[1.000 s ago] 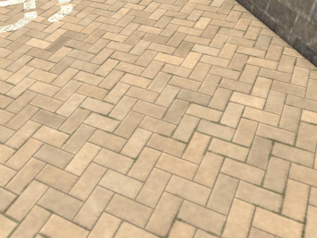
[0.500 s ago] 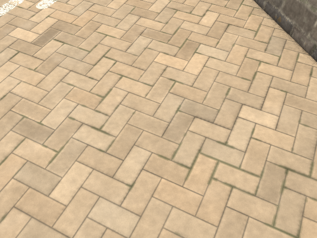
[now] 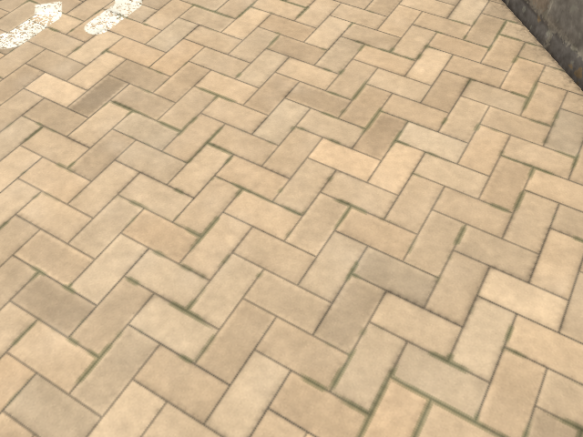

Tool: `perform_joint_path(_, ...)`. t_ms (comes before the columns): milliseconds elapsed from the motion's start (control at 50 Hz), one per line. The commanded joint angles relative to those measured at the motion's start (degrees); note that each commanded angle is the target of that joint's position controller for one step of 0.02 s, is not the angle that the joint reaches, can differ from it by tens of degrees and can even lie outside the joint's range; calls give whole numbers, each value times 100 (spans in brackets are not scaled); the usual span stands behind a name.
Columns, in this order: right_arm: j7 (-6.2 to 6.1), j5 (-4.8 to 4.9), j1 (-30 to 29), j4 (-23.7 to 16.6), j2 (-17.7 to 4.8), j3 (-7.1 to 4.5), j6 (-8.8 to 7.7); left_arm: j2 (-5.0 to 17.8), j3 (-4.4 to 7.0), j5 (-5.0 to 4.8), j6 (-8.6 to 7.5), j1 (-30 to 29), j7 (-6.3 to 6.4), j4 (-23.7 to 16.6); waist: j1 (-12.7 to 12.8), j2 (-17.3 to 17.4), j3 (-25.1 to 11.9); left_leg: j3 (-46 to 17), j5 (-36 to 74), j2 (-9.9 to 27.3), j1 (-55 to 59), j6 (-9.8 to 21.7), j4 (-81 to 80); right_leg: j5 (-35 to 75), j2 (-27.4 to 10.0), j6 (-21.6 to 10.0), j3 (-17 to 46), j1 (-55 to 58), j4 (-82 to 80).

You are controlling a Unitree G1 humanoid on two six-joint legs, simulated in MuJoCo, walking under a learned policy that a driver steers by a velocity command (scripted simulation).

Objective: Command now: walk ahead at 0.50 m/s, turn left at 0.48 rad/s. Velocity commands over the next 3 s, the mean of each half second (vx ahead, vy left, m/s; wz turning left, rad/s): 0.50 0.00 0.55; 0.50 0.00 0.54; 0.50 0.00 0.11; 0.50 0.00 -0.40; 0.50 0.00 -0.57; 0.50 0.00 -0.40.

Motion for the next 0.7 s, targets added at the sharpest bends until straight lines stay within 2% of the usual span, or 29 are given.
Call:
perform_joint_path(20, 47, -69, -122, -482, -381, -139, 4, 542, 187, -28, 1, 1016, 30, 42, 498, -215, -528, -143, 538, 623, -2307, 37, 1299, -544, -1984, -681, 2370, 2126, -1939)
perform_joint_path(40, 99, -167, -235, -546, -371, -170, 71, 457, 161, -53, -43, 1079, 62, 130, 399, -407, -329, -134, 634, 745, -2195, -1, 1111, -199, -1794, -572, 1895, 1752, -2062)
perform_joint_path(60, 149, -210, -166, -544, -286, -169, 158, 420, 152, -70, -84, 1153, 75, 202, 296, -500, -274, -79, 698, 781, -2062, -47, 1054, 54, -1675, -488, 1527, 1545, -2134)
perform_joint_path(120, 254, -219, -525, -762, -206, -176, 302, 483, 178, -141, -231, 1471, 61, 337, 226, -519, -231, 28, 1096, 855, -2372, -120, 931, 789, -1632, -508, 893, 1548, -2306)
perform_joint_path(140, 282, -224, -739, -855, -217, -173, 325, 524, 191, -135, -250, 1534, 57, 354, 236, -505, -191, 58, 1294, 890, -2559, -145, 840, 932, -1617, -513, 699, 1594, -2347)
perform_joint_path(200, 363, -210, -1421, -1153, -253, -142, 335, 541, 189, -102, -254, 1720, 44, 416, 307, -495, -26, 208, 1927, 907, -2851, -220, 88, 1319, -1468, -489, 116, 1671, -2394)
perform_joint_path(240, 416, -199, -1866, -1327, -219, -89, 311, 603, 194, -103, -251, 1772, 43, 426, 383, -503, 54, 399, 2345, 847, -2647, -227, -746, 1514, -1375, -432, -231, 1681, -2376)
perform_joint_path(280, 460, -207, -2289, -1497, -214, -46, 302, 752, 223, -107, -240, 1928, 67, 454, 500, -518, 105, 655, 2487, 787, -2431, -160, -1399, 1680, -1454, -403, -438, 1851, -2380)
perform_joint_path(340, 490, -241, -2634, -1683, -320, -55, 298, 902, 262, -101, -158, 2226, 116, 545, 600, -510, 153, 892, 2070, 668, -2346, 24, -1917, 2199, -1639, -363, -643, 2481, -2149)
perform_joint_path(380, 467, -264, -2574, -1716, -401, -92, 297, 1011, 286, -84, -70, 2279, 154, 574, 526, -594, 39, 1081, 1537, 407, -2035, 216, -2131, 3556, -1684, -297, -846, 2847, -1599)
perform_joint_path(400, 439, -278, -2357, -1677, -468, -127, 297, 1113, 312, -79, -18, 2285, 168, 581, 424, -679, -122, 1182, 1206, 203, -1719, 328, -2185, 4395, -1695, -266, -934, 2977, -1109)
perform_joint_path(420, 410, -274, -1906, -1565, -560, -183, 276, 1203, 335, -73, 51, 2282, 170, 576, 237, -699, -391, 1226, 969, -21, -1244, 459, -2312, 4904, -1689, -255, -985, 3043, -339)
perform_joint_path(440, 357, -294, -1151, -1341, -680, -265, 220, 1259, 345, -96, 117, 2236, 156, 534, -89, -568, -832, 1188, 1096, -226, -284, 611, -2711, 4616, -1630, -168, -1074, 2743, 808)
perform_joint_path(460, 267, -366, -244, -1084, -1091, -424, 175, 1176, 316, -92, 139, 2203, 134, 388, -471, -98, -1411, 271, 755, 299, 1175, 877, -3039, 3057, -1483, 28, -1105, 1617, 2449)
perform_joint_path(480, 197, -331, -374, -1187, -1790, -568, 178, 435, 168, -139, 103, 2382, 7, -68, -1, 1283, -1791, -2738, 660, 2076, 2933, 1656, -3378, -2118, -437, 393, -871, -1077, 4447)
perform_joint_path(500, 153, -196, -55, -1288, -1800, -575, 274, 943, 264, -115, 31, 1644, -29, -285, -358, 508, -2026, -4050, 697, 2317, 2984, 1826, -4150, -2182, -87, 430, 412, -1812, 5050)
perform_joint_path(520, 98, -164, -342, -1189, -1614, -522, 298, 888, 240, -175, -37, 1189, -55, -431, -212, 222, -1178, -3020, 1193, 2172, 2459, 1644, -4202, -1474, -441, 348, 610, -2234, 4888)
perform_joint_path(540, 81, -104, -626, -1192, -1294, -442, 265, 839, 204, -178, -100, 1269, -41, -376, 37, -56, -704, -2405, 1976, 1933, 1655, 1417, -4261, -1000, -649, 320, 610, -1931, 4293)
perform_joint_path(560, 69, -84, -899, -1233, -1109, -390, 214, 838, 218, -105, -68, 1340, -22, -300, 272, -203, -490, -1931, 2634, 1614, 1092, 1220, -4307, -882, -769, 341, 644, -1536, 3895)
perform_joint_path(580, 55, -35, -1070, -1264, -957, -335, 166, 820, 213, 4, 40, 1505, -24, -277, 474, -164, -496, -1584, 3074, 1375, 725, 1138, -4375, -861, -812, 405, 676, -1153, 3672)
perform_joint_path(600, 66, -18, -1071, -1281, -915, -305, 104, 790, 213, 54, 151, 1602, -38, -265, 551, -107, -573, -1437, 3380, 1283, 559, 1126, -4398, -883, -806, 465, 681, -932, 3515)
perform_joint_path(640, 92, 18, -857, -1221, -1020, -317, 2, 698, 196, 73, 295, 1499, -79, -346, 591, -106, -531, -1267, 3628, 1111, 393, 1122, -4478, -773, -762, 576, 595, -962, 3189)
perform_joint_path(700, 96, -3, -454, -1160, -1138, -339, -17, 697, 176, 65, 362, 795, -99, -616, 386, 35, -284, -1299, 3332, 975, 399, 979, -4644, -130, -727, 680, 527, -1447, 2544)
Next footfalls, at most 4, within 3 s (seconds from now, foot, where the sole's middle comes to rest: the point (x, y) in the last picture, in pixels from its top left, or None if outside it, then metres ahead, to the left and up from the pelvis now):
0.46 left None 0.36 0.14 -0.76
1.02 right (224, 322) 0.73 0.16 -0.76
1.54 left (99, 300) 0.81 0.47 -0.76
2.08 right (134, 198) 1.15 0.42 -0.76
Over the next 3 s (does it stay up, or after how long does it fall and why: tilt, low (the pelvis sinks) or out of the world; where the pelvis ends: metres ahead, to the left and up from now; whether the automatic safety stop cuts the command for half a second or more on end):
stays up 1.46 0.52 0.02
